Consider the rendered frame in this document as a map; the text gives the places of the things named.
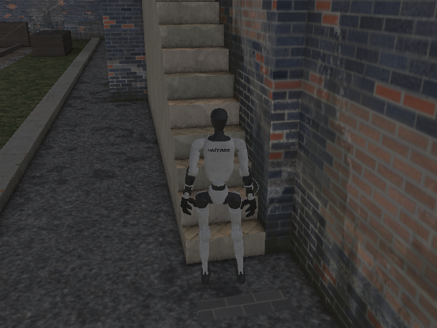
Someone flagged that stairs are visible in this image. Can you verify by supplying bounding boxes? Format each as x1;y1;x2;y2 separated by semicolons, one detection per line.
142;0;266;264

